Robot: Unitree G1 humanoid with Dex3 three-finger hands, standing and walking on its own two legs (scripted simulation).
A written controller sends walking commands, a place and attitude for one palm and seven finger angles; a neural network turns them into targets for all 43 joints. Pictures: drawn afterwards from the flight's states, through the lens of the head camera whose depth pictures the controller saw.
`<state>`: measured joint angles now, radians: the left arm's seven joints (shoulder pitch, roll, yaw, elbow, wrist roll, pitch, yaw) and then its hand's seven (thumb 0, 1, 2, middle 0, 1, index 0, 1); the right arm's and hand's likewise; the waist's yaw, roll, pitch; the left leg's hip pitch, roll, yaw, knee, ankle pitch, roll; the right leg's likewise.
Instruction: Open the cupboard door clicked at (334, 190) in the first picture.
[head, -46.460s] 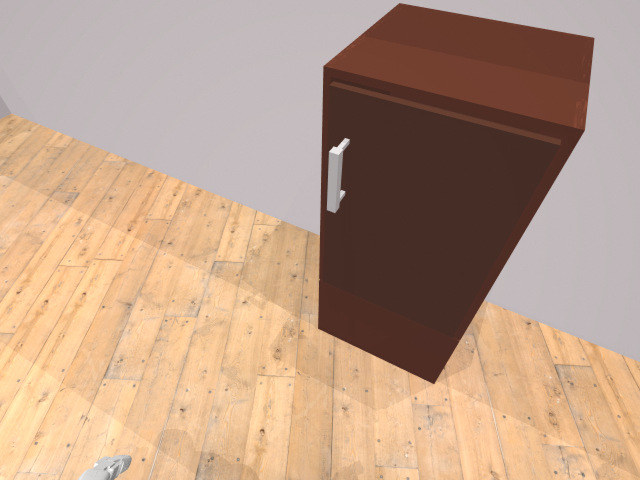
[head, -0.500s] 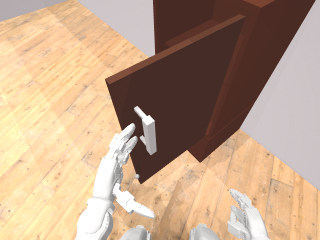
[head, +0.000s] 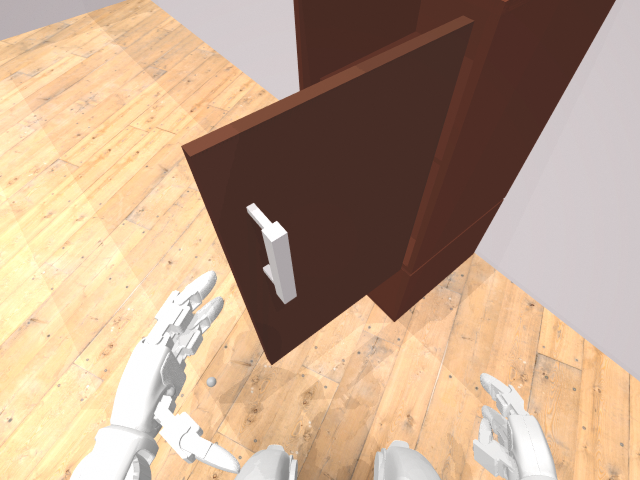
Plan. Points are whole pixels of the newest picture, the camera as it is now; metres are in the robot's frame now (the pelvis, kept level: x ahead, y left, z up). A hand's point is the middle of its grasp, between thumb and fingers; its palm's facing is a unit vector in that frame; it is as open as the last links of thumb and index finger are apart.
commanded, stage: draw the hand back to the body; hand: left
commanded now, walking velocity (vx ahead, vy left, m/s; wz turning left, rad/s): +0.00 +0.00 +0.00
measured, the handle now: (272, 256) +0.37 +0.09 +0.06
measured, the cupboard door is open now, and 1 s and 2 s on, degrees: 88 88 88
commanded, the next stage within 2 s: step back with the hand held close in 1.62 s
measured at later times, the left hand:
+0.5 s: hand (130, 369) +0.21 +0.19 +0.12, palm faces -0.08 -0.99 -0.07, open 16.3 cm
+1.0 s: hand out of the picture +0.23 +0.26 +0.20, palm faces +0.34 -0.85 -0.40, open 12.0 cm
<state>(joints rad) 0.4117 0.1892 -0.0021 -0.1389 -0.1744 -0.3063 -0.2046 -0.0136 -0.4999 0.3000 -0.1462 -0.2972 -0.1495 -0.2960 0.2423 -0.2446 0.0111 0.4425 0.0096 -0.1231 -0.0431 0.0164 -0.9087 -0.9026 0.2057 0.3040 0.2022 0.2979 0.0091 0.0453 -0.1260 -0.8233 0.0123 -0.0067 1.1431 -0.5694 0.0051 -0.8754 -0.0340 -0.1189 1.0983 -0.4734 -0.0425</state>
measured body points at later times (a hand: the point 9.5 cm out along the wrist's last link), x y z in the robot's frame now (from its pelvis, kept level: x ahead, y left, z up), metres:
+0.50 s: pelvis +0.01 +0.02 +0.03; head +0.04 +0.01 +0.48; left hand +0.21 +0.24 +0.13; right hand +0.20 -0.21 -0.03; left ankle -0.01 +0.11 -0.65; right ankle +0.04 -0.10 -0.65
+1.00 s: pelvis +0.03 +0.04 +0.08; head +0.03 +0.02 +0.53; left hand +0.20 +0.31 +0.22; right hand +0.21 -0.18 +0.00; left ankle -0.01 +0.12 -0.65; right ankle +0.04 -0.10 -0.65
